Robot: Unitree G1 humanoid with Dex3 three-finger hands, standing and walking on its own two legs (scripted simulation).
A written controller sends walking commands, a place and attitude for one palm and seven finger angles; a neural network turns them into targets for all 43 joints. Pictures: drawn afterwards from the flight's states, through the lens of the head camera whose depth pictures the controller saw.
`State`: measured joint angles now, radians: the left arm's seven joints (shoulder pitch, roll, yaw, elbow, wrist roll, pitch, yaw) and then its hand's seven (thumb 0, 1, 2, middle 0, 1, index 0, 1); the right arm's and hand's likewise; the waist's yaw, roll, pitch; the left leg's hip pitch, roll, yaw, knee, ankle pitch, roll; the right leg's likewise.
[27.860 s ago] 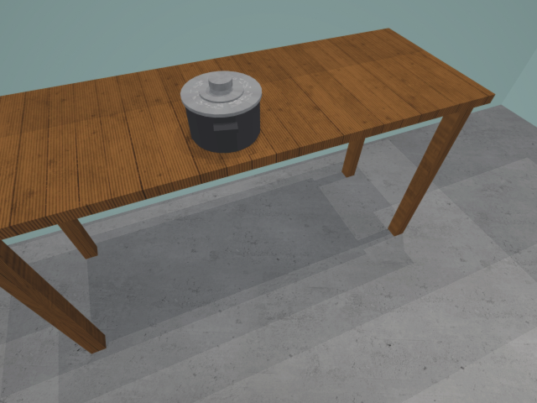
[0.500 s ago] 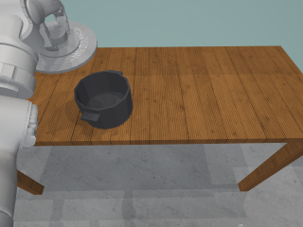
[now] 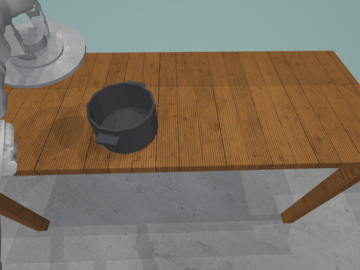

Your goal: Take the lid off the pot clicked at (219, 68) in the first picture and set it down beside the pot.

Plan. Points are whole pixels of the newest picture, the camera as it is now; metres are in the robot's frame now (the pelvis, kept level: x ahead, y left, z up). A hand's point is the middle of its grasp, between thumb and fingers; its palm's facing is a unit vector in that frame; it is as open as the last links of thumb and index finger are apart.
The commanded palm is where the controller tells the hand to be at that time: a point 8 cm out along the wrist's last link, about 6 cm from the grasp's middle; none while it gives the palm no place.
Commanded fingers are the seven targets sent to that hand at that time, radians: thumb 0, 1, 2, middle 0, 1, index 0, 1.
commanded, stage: move the lid sideways beside the pot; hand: left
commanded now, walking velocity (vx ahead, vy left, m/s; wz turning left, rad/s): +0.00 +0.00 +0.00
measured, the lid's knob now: (30, 39) +0.52 +0.26 +0.24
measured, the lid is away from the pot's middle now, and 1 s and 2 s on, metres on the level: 0.14 0.24 0.22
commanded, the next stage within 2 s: lower the lid onto the table in 1.00 s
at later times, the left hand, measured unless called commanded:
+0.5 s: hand out of the picture +0.47 +0.31 +0.26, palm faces -0.25 -0.07 -0.97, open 8.7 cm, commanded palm +0.48 +0.31 +0.32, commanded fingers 0.00 0.54 1.01 -0.91 -1.14 -0.74 -1.08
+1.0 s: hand out of the picture +0.47 +0.35 +0.26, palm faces -0.26 -0.13 -0.96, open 8.7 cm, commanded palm +0.49 +0.35 +0.32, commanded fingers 0.00 0.54 1.01 -0.91 -1.14 -0.74 -1.08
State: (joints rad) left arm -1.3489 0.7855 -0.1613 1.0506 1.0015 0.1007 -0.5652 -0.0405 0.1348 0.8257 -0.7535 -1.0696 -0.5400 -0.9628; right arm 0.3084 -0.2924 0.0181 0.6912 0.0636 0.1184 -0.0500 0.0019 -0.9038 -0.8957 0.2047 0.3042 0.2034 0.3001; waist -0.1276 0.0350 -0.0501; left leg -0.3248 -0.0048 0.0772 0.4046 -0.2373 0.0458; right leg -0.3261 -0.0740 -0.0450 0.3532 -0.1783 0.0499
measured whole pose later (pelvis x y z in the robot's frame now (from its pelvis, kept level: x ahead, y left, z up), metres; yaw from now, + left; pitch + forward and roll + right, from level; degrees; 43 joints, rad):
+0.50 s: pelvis +0.00 +0.00 +0.00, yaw +1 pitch +9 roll -1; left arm -1.31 0.88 -0.13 1.02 1.00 0.05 -0.59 -0.04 0.14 0.83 -0.76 -1.07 -0.54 -0.96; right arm 0.28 -0.29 0.03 0.69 0.08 0.15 -0.06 0.00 -0.90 -0.90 0.20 0.30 0.20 0.30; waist -0.10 0.03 -0.04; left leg -0.34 0.00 0.06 0.43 -0.25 0.04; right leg -0.32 -0.07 -0.06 0.34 -0.18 0.05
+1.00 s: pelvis +0.00 +0.00 +0.00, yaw +0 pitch +10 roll -2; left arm -1.36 1.03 -0.09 1.14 1.02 0.02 -0.59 -0.04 0.14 0.83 -0.76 -1.07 -0.54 -0.96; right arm 0.32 -0.32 0.04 0.71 0.10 0.17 -0.08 0.00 -0.90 -0.90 0.20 0.30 0.20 0.30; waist -0.14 0.03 -0.02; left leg -0.36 0.02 0.07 0.45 -0.26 0.04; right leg -0.33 -0.05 -0.05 0.34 -0.17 0.05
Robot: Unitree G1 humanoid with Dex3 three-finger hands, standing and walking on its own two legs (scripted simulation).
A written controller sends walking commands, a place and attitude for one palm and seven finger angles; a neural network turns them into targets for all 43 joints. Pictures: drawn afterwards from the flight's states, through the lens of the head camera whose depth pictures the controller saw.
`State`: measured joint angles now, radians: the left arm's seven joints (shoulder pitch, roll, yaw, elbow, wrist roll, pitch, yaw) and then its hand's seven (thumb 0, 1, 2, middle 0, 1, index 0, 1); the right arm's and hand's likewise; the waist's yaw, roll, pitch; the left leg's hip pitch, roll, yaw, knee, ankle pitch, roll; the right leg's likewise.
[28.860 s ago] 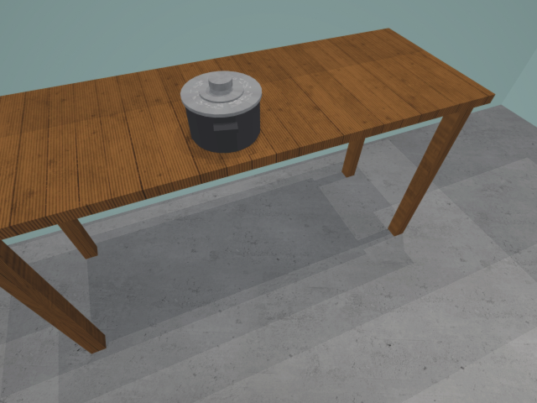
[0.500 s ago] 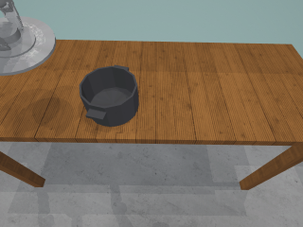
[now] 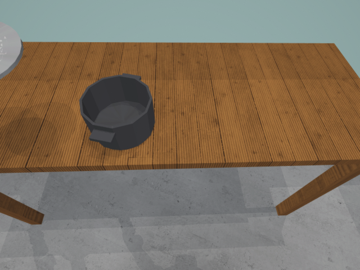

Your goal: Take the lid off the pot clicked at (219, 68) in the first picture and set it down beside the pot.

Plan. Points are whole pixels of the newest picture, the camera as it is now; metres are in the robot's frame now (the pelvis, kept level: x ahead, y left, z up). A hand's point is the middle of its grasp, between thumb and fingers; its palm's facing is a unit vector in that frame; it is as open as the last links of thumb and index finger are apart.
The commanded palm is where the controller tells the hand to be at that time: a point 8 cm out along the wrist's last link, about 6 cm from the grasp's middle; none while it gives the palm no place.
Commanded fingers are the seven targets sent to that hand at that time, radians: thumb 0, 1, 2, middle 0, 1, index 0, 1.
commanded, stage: lower the lid onto the table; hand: left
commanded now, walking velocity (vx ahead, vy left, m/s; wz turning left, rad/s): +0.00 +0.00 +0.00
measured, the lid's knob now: out of the picture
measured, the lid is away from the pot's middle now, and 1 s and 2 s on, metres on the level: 0.24 0.22 0.23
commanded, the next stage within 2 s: none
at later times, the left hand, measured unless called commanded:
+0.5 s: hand out of the picture +0.47 +0.35 +0.23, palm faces -0.32 -0.16 -0.93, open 8.7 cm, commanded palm +0.49 +0.36 +0.29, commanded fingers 0.00 0.54 1.01 -0.91 -1.14 -0.74 -1.08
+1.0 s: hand out of the picture +0.47 +0.35 +0.19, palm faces -0.38 -0.17 -0.91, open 8.7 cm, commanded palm +0.51 +0.35 +0.26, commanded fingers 0.00 0.54 1.01 -0.91 -1.14 -0.74 -1.08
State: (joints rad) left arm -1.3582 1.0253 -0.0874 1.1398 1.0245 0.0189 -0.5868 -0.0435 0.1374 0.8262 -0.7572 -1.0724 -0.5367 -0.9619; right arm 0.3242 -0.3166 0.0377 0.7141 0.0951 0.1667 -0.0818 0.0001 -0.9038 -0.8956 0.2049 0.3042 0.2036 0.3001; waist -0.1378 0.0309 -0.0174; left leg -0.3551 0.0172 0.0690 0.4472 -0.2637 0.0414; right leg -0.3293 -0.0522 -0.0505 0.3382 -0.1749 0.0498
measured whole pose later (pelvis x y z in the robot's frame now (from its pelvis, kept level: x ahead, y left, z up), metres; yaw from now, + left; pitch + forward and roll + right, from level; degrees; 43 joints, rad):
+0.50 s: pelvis +0.00 +0.01 +0.00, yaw +0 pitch +10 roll -2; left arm -1.35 0.97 -0.10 1.18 1.02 0.04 -0.58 -0.04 0.14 0.83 -0.76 -1.07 -0.53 -0.96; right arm 0.30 -0.30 0.05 0.70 0.09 0.13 -0.07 0.00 -0.90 -0.90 0.21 0.30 0.20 0.30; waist -0.14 0.03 -0.02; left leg -0.38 0.01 0.07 0.47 -0.28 0.05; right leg -0.35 -0.06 -0.05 0.36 -0.18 0.06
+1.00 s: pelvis +0.00 +0.01 +0.00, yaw +0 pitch +11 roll -2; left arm -1.30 0.97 -0.09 1.21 1.01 0.01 -0.56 -0.04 0.14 0.83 -0.76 -1.08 -0.53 -0.96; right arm 0.35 -0.30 0.04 0.73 0.09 0.13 -0.08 0.00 -0.90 -0.90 0.21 0.30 0.20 0.30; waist -0.16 0.02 -0.02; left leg -0.41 0.02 0.07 0.50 -0.29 0.05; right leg -0.38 -0.05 -0.05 0.37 -0.19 0.06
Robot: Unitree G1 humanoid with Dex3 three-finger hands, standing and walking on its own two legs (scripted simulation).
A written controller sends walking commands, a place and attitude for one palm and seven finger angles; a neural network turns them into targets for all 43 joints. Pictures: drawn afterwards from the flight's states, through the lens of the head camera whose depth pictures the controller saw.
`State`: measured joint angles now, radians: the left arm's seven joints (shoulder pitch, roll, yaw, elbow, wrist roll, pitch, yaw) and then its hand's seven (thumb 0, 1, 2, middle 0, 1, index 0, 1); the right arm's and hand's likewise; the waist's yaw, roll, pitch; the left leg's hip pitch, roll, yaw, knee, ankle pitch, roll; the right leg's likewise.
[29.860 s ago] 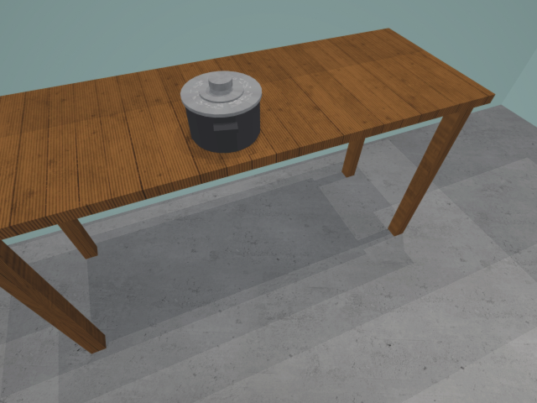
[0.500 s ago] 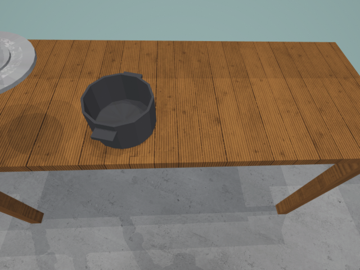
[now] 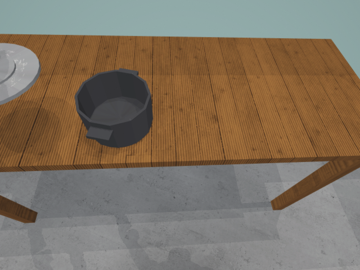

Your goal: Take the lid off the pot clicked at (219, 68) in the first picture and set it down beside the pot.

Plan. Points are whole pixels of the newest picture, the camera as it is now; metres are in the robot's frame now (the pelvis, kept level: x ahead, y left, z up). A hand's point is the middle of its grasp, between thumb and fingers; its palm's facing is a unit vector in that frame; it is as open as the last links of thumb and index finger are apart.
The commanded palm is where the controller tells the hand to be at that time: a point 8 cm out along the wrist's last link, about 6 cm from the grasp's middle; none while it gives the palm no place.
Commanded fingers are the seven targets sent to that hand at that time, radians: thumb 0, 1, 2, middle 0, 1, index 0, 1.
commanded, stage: lower the lid onto the table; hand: left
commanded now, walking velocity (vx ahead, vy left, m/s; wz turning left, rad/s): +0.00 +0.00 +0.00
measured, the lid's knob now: out of the picture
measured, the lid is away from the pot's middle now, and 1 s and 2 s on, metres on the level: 0.22 0.23 0.23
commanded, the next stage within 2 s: none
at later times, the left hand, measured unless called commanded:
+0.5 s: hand out of the picture +0.48 +0.35 +0.17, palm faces -0.41 -0.18 -0.90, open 8.7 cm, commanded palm +0.51 +0.35 +0.22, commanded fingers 0.00 0.54 1.01 -0.91 -1.14 -0.74 -1.08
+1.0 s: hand out of the picture +0.46 +0.35 +0.13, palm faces -0.47 -0.17 -0.87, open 8.7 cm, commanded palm +0.52 +0.36 +0.19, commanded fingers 0.00 0.54 1.01 -0.91 -1.14 -0.74 -1.08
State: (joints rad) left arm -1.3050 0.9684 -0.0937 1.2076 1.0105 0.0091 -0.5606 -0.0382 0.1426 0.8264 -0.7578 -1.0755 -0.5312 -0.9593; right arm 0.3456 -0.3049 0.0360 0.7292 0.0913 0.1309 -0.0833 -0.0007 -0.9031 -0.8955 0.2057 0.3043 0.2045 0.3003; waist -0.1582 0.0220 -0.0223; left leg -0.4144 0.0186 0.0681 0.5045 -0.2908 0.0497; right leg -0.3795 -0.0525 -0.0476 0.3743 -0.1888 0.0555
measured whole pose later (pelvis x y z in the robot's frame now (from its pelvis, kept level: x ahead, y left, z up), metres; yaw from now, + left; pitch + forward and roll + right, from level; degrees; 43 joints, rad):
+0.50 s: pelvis +0.00 +0.00 +0.00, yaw +0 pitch +13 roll -3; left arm -1.26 0.97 -0.06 1.22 1.01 -0.04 -0.54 -0.04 0.15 0.83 -0.76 -1.08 -0.53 -0.96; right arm 0.36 -0.30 0.03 0.74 0.09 0.14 -0.08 0.00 -0.90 -0.90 0.21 0.30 0.21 0.30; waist -0.16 0.02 -0.04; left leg -0.47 0.02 0.06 0.55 -0.31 0.05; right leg -0.43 -0.05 -0.05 0.41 -0.21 0.05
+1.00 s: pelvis -0.01 +0.00 -0.01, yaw +0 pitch +14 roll -3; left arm -1.20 0.96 -0.07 1.24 1.00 -0.09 -0.52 -0.04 0.15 0.83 -0.76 -1.08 -0.52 -0.96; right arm 0.36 -0.30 0.04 0.73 0.10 0.15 -0.10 0.00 -0.90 -0.90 0.21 0.30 0.21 0.30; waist -0.17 0.02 -0.05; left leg -0.53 0.03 0.06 0.62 -0.33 0.06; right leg -0.48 -0.05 -0.04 0.47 -0.22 0.06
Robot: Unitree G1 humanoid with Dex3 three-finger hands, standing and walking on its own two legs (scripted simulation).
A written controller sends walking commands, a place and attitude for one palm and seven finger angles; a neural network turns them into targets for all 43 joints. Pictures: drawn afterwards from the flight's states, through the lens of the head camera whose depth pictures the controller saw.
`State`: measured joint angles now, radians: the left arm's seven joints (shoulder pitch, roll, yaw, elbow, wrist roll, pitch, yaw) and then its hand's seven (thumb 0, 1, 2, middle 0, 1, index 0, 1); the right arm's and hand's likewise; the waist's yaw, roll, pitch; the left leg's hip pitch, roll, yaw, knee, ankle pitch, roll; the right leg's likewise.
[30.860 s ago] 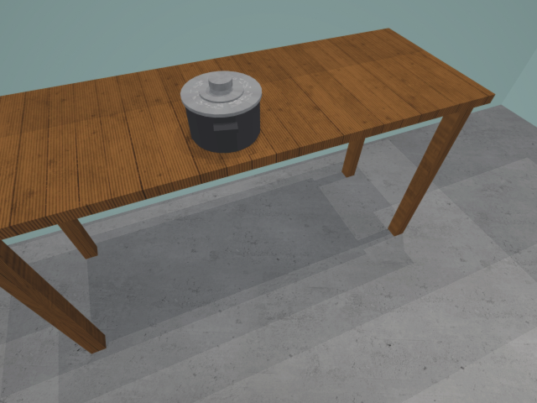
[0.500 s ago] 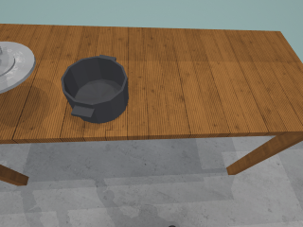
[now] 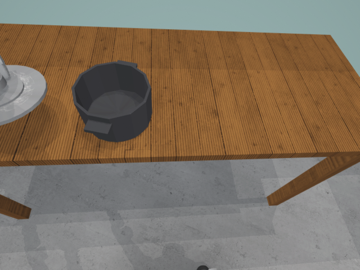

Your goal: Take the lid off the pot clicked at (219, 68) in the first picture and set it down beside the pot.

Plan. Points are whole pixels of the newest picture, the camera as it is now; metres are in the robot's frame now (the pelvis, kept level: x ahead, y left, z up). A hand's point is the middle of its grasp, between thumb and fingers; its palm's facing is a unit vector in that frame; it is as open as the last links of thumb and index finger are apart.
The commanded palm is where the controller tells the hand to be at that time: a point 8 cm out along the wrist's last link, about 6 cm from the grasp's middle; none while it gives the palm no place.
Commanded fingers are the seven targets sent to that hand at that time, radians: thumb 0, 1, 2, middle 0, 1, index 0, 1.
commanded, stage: lower the lid onto the table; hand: left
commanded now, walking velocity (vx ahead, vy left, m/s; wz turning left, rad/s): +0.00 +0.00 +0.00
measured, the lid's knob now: out of the picture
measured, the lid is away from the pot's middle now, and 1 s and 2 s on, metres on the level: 0.23 0.23 0.22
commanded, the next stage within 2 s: open the fingers wide in 1.32 s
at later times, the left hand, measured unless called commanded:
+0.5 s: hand out of the picture +0.48 +0.36 +0.11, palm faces -0.49 -0.15 -0.86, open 8.7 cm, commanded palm +0.53 +0.35 +0.16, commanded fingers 0.00 0.54 1.01 -0.91 -1.14 -0.74 -1.08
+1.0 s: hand out of the picture +0.47 +0.36 +0.08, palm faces -0.52 -0.15 -0.84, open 8.7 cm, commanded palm +0.55 +0.36 +0.13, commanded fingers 0.00 0.54 1.01 -0.91 -1.14 -0.74 -1.08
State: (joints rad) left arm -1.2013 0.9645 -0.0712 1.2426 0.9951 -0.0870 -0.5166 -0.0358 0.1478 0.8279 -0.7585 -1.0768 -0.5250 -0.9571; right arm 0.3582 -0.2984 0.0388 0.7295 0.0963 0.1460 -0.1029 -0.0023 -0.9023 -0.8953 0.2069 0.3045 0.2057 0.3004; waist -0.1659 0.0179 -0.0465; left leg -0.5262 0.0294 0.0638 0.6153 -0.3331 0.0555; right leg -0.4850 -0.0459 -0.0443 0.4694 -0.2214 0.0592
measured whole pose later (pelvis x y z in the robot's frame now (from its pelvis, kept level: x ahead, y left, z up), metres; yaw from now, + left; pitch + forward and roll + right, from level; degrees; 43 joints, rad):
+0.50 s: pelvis +0.00 +0.01 -0.01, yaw -1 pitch +16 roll -4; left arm -1.19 0.98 -0.05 1.25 1.01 -0.13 -0.50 -0.04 0.15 0.83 -0.76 -1.08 -0.52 -0.96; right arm 0.40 -0.29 0.04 0.73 0.09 0.15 -0.10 0.00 -0.90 -0.90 0.21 0.30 0.21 0.30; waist -0.18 0.02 -0.06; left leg -0.61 0.03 0.07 0.69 -0.37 0.07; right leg -0.57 -0.04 -0.03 0.53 -0.24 0.05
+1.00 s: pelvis -0.01 +0.02 -0.02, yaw -1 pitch +18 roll -4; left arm -1.15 0.99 -0.04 1.25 1.01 -0.18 -0.48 -0.03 0.15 0.83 -0.76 -1.08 -0.52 -0.96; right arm 0.39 -0.29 0.05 0.72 0.10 0.15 -0.12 0.00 -0.90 -0.90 0.21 0.30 0.21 0.30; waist -0.19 0.01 -0.07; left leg -0.69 0.04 0.07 0.77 -0.40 0.08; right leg -0.64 -0.04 -0.02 0.60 -0.26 0.06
